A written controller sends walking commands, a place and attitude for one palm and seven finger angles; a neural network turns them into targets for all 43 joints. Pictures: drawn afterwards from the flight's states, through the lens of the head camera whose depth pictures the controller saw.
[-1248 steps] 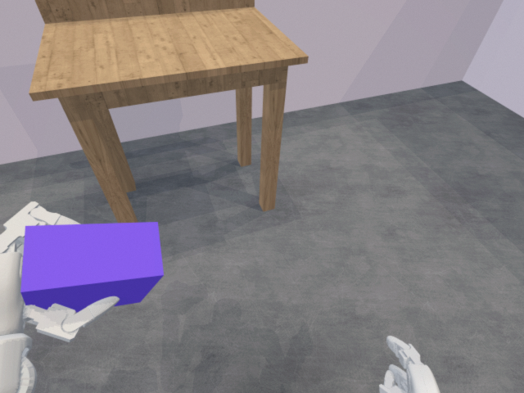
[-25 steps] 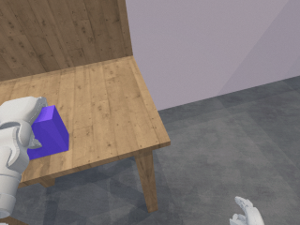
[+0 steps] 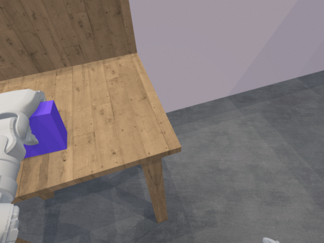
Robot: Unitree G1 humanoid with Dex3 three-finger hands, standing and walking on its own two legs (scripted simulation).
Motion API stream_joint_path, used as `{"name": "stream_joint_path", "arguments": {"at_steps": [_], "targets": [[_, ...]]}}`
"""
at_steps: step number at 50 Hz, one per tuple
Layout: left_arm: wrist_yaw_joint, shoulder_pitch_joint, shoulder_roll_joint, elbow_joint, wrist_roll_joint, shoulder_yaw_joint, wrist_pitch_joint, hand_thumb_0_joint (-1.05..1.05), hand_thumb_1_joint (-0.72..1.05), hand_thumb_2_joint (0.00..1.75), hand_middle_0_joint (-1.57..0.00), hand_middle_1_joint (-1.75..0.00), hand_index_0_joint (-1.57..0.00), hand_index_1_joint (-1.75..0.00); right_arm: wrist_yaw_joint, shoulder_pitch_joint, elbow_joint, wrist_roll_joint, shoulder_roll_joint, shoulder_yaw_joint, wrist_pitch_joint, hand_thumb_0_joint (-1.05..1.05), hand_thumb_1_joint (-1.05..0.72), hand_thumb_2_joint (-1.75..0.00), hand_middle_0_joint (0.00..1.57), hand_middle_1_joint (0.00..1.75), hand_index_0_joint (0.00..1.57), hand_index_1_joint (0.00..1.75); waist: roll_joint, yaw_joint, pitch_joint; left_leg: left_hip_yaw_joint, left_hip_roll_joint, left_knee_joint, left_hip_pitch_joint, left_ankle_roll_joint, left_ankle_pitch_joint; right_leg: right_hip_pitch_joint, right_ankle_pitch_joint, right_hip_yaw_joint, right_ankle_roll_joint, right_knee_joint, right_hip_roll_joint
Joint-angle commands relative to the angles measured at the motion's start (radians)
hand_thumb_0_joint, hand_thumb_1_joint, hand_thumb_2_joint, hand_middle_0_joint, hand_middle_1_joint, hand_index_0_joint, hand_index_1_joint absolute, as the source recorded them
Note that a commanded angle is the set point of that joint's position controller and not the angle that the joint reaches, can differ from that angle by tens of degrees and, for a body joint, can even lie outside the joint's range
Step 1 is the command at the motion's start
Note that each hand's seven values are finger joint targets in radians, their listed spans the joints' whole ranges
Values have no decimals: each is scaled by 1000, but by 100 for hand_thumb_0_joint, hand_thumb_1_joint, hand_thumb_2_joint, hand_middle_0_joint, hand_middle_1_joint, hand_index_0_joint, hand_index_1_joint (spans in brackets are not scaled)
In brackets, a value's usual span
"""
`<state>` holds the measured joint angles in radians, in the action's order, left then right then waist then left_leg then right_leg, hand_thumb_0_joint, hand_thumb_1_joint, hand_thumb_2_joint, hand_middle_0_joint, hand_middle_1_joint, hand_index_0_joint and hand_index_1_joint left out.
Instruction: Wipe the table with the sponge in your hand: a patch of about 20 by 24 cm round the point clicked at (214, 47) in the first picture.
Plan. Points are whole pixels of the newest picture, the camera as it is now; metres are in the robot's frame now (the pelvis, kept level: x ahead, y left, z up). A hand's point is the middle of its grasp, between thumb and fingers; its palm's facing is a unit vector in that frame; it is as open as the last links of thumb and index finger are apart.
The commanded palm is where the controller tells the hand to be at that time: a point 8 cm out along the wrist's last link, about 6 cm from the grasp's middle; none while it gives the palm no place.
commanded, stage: wipe forward along the first lane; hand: left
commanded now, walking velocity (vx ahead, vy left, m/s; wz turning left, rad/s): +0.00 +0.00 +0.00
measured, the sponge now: (35, 136) +0.34 +0.38 +0.08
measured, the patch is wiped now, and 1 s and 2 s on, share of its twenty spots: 0.10 0.30 0.30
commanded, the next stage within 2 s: slide across to the middle lane in 0.76 s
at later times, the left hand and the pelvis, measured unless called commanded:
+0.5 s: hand (30, 104) +0.40 +0.40 +0.13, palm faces -0.13 +0.03 -0.99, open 10.4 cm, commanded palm +0.40 +0.40 +0.16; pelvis +0.01 +0.01 +0.00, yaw -1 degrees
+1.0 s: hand (32, 94) +0.44 +0.42 +0.13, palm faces -0.16 +0.07 -0.98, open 10.4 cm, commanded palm +0.44 +0.40 +0.17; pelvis +0.02 +0.02 -0.01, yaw -2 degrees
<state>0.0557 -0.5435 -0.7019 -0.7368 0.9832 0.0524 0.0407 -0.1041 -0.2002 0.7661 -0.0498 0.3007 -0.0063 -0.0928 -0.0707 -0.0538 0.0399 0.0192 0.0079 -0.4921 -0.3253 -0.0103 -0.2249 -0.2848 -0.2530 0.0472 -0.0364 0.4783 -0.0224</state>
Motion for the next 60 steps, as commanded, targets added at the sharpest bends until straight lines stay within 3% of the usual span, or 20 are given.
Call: {"name": "stream_joint_path", "arguments": {"at_steps": [1,7,8,10,15,19,24,28,29,32,33,39,42,44,47,53,54,57,58,60], "targets": [[-38,-320,-267,-16,52,37,-14,0,10,130,-120,-160,-120,-160,-10,31,-112,-2,148,-38,39,0,-90,-90,20,30,20,30,117,41,124,-40,53,62,-20,-38,16,61,77,-54,-6,-90,-8],[-51,-408,-360,-98,90,71,-43,0,10,130,-120,-160,-120,-160,-10,-8,-106,-1,162,-40,28,0,-90,-90,20,30,20,30,70,50,158,-34,49,56,-46,-34,11,51,70,-61,-15,-85,-10],[-52,-432,-314,-107,86,27,-46,0,10,130,-120,-160,-120,-160,-10,-17,-108,-5,152,-39,30,0,-90,-90,20,30,20,30,83,67,159,-40,50,49,-46,-38,11,44,76,-59,-8,-81,-8],[-53,-416,-357,-141,92,62,-50,0,10,130,-120,-160,-120,-160,-8,-29,-102,-5,160,-42,26,0,-90,-90,20,30,20,30,82,59,170,-39,47,45,-51,-38,17,48,88,-62,-10,-78,-11],[-55,-421,-322,-135,86,38,-72,0,10,130,-120,-160,-120,-160,0,-56,-108,-8,159,-49,18,0,-90,-90,20,30,20,30,65,61,205,-35,42,35,-28,-38,71,47,144,-54,-14,-62,-14],[-65,-421,-354,-185,77,67,-80,0,10,130,-120,-160,-120,-160,-1,-80,-95,-11,167,-55,16,0,-90,-90,20,30,20,30,98,67,185,-35,38,33,-46,-41,68,37,144,-54,-12,-62,-16],[-79,-466,-356,-213,106,49,-79,0,10,130,-120,-160,-120,-160,4,-107,-81,-10,174,-58,12,0,-90,-90,20,30,20,30,74,80,189,-28,33,26,-36,-38,94,-6,146,-47,-18,-52,-23],[-81,-485,-395,-213,111,71,-81,0,10,130,-120,-160,-120,-160,6,-124,-79,-9,174,-63,5,0,-90,-90,20,30,20,30,48,74,252,-32,33,11,-22,-38,147,24,200,-56,-20,-39,-23],[-78,-483,-384,-229,108,60,-78,0,10,130,-120,-160,-120,-160,6,-123,-78,-10,175,-60,3,0,-90,-90,20,30,20,30,58,82,225,-32,33,12,-32,-38,133,15,194,-51,-18,-43,-23],[-69,-537,-448,-233,113,91,-79,0,10,130,-120,-160,-120,-160,3,-130,-79,-8,187,-58,-1,0,-90,-90,20,30,20,30,52,82,242,-27,31,14,-35,-38,147,20,208,-55,-21,-45,-22],[-69,-548,-441,-256,118,77,-80,0,10,130,-120,-160,-120,-160,3,-140,-75,-11,182,-57,-1,0,-90,-90,20,30,20,30,51,96,224,-28,31,9,-39,-38,142,0,196,-51,-17,-40,-24],[-65,-538,-423,-269,139,65,-99,0,10,130,-120,-160,-120,-160,7,-168,-85,-4,181,-63,-8,0,-90,-90,20,30,20,30,40,91,255,-24,24,-14,-14,-34,193,-27,219,-44,-23,-22,-31],[-64,-589,-465,-256,137,89,-107,0,10,130,-120,-160,-120,-160,5,-174,-85,-5,188,-64,-11,0,-90,-90,20,30,20,30,31,95,266,-20,23,-13,-19,-32,200,-31,224,-46,-25,-22,-30],[-65,-581,-426,-268,126,58,-108,0,10,130,-120,-160,-120,-160,7,-181,-89,-7,182,-63,-10,0,-90,-90,20,30,20,30,29,103,257,-21,22,-20,-14,-34,190,-44,213,-43,-22,-18,-31],[-61,-639,-417,-198,122,52,-119,0,10,130,-120,-160,-120,-160,7,-188,-89,-5,178,-70,-10,0,-90,-90,20,30,20,30,-3,100,324,-13,16,-23,39,-31,254,-34,241,-46,-27,-16,-31],[-53,-644,-331,-151,57,14,-120,0,10,130,-120,-160,-120,-160,10,-183,-80,-10,163,-73,-7,0,-90,-90,20,30,20,30,-5,109,310,-4,10,-18,101,-33,291,-40,234,-39,-22,-28,-31],[-53,-645,-357,-137,53,36,-120,0,10,130,-120,-160,-120,-160,9,-179,-73,-9,169,-72,-7,0,-90,-90,20,30,20,30,-11,104,319,-3,10,-15,102,-31,294,-34,237,-39,-25,-29,-31],[-42,-681,-280,-67,37,-19,-113,0,10,130,-120,-160,-120,-160,13,-163,-78,-9,156,-71,-2,0,-90,-90,20,30,20,30,-47,104,341,6,6,-6,163,-24,370,-27,255,-32,-27,-39,-31],[-47,-684,-319,-77,37,14,-107,0,10,130,-120,-160,-120,-160,14,-168,-67,-8,160,-72,-4,0,-90,-90,20,30,20,30,-33,102,338,8,4,-6,165,-23,369,-25,248,-32,-26,-38,-32],[-43,-673,-287,-75,29,-10,-88,0,10,130,-120,-160,-120,-160,15,-150,-72,-10,156,-65,-6,0,-90,-90,20,30,20,30,-27,100,311,2,11,3,151,-26,352,-10,253,-29,-26,-48,-29]]}}
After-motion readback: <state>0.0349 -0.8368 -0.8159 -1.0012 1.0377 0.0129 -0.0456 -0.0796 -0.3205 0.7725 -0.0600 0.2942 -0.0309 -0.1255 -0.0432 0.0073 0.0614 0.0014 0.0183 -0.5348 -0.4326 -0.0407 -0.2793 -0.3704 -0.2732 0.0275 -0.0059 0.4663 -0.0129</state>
